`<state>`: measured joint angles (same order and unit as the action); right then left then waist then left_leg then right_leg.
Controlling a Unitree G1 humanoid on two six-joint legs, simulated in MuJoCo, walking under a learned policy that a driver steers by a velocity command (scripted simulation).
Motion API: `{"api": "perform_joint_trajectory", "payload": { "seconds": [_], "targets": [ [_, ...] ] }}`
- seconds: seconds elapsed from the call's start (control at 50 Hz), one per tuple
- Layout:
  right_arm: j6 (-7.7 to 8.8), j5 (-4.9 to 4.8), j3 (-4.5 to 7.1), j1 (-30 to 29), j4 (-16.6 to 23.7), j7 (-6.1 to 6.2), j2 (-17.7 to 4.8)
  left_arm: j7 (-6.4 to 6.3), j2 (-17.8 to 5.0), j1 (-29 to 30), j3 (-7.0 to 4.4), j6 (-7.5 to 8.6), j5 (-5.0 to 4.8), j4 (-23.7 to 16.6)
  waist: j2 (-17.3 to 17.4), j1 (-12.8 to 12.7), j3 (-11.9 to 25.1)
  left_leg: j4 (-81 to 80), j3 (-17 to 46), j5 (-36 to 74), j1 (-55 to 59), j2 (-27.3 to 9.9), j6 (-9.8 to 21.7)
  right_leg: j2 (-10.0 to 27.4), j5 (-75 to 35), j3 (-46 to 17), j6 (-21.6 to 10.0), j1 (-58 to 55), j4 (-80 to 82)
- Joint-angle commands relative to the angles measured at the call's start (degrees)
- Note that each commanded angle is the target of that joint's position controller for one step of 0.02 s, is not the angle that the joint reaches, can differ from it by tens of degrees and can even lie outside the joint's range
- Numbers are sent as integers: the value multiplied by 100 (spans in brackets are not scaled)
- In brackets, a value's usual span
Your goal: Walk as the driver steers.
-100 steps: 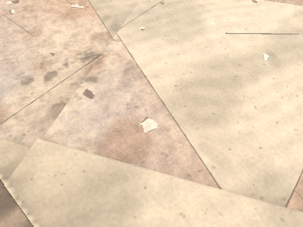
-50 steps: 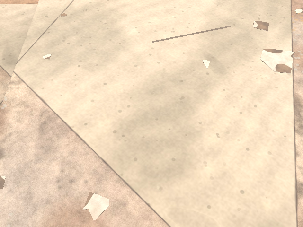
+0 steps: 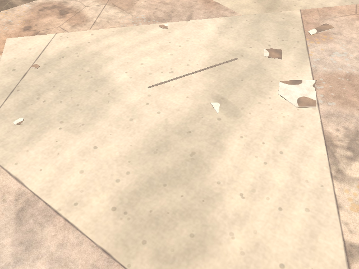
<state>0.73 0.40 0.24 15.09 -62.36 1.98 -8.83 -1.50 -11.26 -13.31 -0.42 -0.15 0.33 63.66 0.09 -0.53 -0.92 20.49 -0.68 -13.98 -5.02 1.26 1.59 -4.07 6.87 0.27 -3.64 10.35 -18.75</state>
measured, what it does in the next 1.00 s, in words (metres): stands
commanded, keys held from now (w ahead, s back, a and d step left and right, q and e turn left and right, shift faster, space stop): no key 0.74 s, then s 0.26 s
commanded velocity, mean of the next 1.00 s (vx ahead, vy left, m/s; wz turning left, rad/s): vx -0.02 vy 0.00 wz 0.00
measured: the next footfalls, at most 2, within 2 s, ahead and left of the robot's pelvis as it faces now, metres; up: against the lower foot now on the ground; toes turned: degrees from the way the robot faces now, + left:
right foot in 1.16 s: +0.01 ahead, -0.09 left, +0.00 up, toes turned +1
left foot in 1.56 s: -0.13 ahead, +0.08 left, +0.00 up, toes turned +0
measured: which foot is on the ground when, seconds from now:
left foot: down 0.00-1.00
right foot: down 0.00-1.00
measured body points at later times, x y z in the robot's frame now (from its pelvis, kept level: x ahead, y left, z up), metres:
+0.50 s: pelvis +0.01 +0.01 +0.00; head +0.01 +0.01 +0.45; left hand +0.00 +0.23 -0.16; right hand -0.01 -0.20 -0.16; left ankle -0.03 +0.10 -0.75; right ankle +0.04 -0.08 -0.75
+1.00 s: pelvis -0.01 +0.01 -0.02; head +0.01 +0.01 +0.43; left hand +0.01 +0.25 -0.17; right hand +0.00 -0.23 -0.17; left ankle -0.03 +0.10 -0.75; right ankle +0.04 -0.08 -0.74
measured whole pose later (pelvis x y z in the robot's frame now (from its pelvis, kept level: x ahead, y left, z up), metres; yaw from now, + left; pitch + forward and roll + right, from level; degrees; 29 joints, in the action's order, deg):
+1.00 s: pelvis -0.01 +0.01 -0.02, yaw +0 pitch +0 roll +0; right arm -1.3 1.0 1.5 15.1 -61.0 3.7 -9.6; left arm -3.1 -10.4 -12.1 -1.4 -1.6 0.9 63.0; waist -0.3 0.1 -3.1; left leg 32.3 -0.9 -18.5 -13.9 2.8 3.0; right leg -2.6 12.1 -0.1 -3.2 20.4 -32.9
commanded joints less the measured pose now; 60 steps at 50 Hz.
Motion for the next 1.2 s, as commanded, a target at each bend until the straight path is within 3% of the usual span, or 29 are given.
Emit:
{"api": "perform_joint_trajectory", "payload": {
  "seconds": [0.02,0.3,0.74,0.78,0.86,0.96,1.0,1.04,1.08,1.12,1.14,1.16,1.18,1.2],
  "targets": [
    [35,2,59,261,19,19,-487,-27,-407,-113,-40,40,1,-15,17,23,-188,-479,661,284,-565,-666,164,728,-202,-807,0,-234,269],
    [42,0,-37,470,-268,39,-323,-58,-232,-344,26,37,4,331,68,8,-254,-443,648,289,-639,-600,169,761,-200,-803,17,-188,202],
    [75,4,-82,756,-406,64,-184,-78,-49,-513,54,52,-3,498,43,24,-306,-411,670,420,-622,-589,182,767,-330,-768,30,-174,110],
    [75,-7,-59,735,-380,73,-239,-87,-97,-497,34,58,-7,474,45,26,-362,-271,665,886,-606,-621,197,794,-699,-756,14,-99,-6],
    [22,-1,58,634,-171,127,-465,-138,-287,-336,-62,38,-2,231,111,52,-82,294,626,1864,-567,-658,363,732,-1256,-611,-107,128,-573],
    [-203,75,246,478,218,195,-724,-184,-355,-278,-174,-145,62,-166,320,61,189,802,877,2495,-1054,-898,798,501,-1027,-367,-213,490,-1592],
    [-286,97,321,266,413,212,-852,-178,-307,-359,-201,-223,101,-261,535,21,215,768,1132,2772,-1505,-1207,1104,280,-380,-154,-189,444,-2293],
    [-323,112,359,-291,704,222,-984,-159,-287,-502,-251,-300,171,-316,859,-114,151,514,1503,3255,-2090,-1762,1516,32,1549,99,-152,406,-3306],
    [-320,144,412,-350,775,219,-1137,-162,-301,-293,-267,-341,153,-453,628,-42,-67,440,1730,3679,-1851,-1971,1585,205,2336,-72,-133,813,-3488],
    [-389,124,450,-487,737,204,-1181,-198,-179,-488,-227,-266,84,-466,589,-198,-39,795,1469,3263,-1266,-1538,1072,381,1631,-82,-91,729,-1993],
    [-447,85,467,-429,710,187,-1156,-201,-223,-579,-236,-193,97,-456,376,-194,7,1230,1209,2635,-1214,-1162,760,421,559,-252,-61,398,-948],
    [-488,45,433,-6,731,160,-916,-201,-712,-475,-331,-101,166,-564,-743,118,120,2281,598,749,-1535,-392,393,1312,-1338,-1537,-210,82,-68],
    [-575,-16,413,24,859,189,-670,-172,-1203,-501,-402,-98,91,-686,-1753,34,276,3576,49,-2443,-2235,681,131,2549,-4045,-2665,-1103,7,-77],
    [-612,-2,425,-9,788,193,-787,-165,-1027,-791,-337,-100,115,-653,-1053,-69,550,4527,870,-2579,-1924,644,173,2594,-3370,-2796,-1388,271,98]
  ]
}}
Velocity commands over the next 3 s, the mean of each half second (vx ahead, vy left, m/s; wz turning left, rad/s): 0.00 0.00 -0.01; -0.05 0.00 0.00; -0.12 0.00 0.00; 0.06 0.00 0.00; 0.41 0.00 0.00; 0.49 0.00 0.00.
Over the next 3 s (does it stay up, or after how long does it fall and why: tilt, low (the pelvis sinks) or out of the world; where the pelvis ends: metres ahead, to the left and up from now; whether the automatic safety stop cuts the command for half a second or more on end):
stays up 0.44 -0.05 -0.05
